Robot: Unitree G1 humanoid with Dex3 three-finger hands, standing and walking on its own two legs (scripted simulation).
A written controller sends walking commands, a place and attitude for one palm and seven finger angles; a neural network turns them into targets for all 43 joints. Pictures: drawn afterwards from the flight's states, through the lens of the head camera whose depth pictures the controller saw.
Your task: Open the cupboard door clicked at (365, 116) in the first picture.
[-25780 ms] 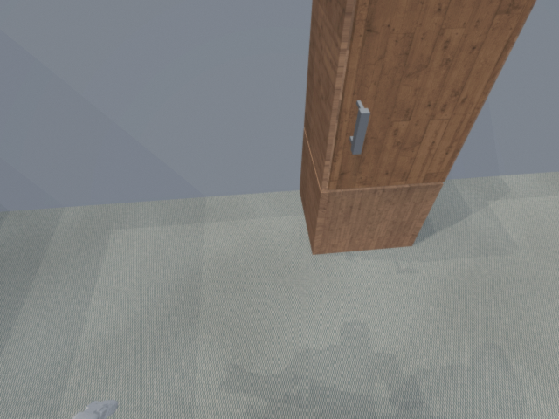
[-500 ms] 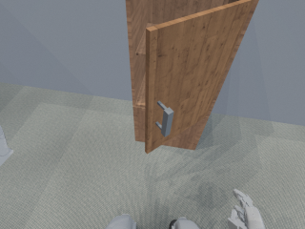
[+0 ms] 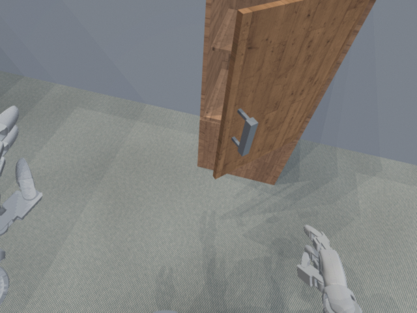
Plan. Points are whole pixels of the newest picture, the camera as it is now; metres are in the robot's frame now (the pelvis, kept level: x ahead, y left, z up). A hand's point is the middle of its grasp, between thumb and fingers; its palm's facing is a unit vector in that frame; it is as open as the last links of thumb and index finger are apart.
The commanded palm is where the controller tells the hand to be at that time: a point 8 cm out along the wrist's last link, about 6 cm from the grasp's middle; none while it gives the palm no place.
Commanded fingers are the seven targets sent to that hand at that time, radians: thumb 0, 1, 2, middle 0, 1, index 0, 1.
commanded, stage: stop stepping back and stand still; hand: left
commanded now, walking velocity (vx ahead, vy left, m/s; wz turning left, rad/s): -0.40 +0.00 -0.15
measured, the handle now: (242, 132) +0.59 -0.03 -0.07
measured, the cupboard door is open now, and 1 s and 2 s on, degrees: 45 45 45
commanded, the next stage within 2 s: let the arm hang, fingers relaxed in 1.12 s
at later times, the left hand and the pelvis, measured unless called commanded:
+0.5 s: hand (37, 300) +0.11 +0.20 +0.17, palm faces +0.28 -0.83 -0.48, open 7.4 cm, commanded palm +0.07 +0.24 +0.18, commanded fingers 0.00 0.90 0.90 -0.20 -0.30 -0.20 -0.30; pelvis -0.12 -0.03 +0.01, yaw -10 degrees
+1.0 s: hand (16, 304) +0.10 +0.22 +0.16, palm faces +0.29 -0.83 -0.47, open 7.4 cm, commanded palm +0.06 +0.27 +0.18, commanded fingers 0.00 0.90 0.90 -0.20 -0.30 -0.20 -0.30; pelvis -0.13 -0.01 +0.00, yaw -10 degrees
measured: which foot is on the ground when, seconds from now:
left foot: down 0.00-0.34, up 0.36-0.60, down 0.62-1.00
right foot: up 0.00-0.32, down 0.34-1.00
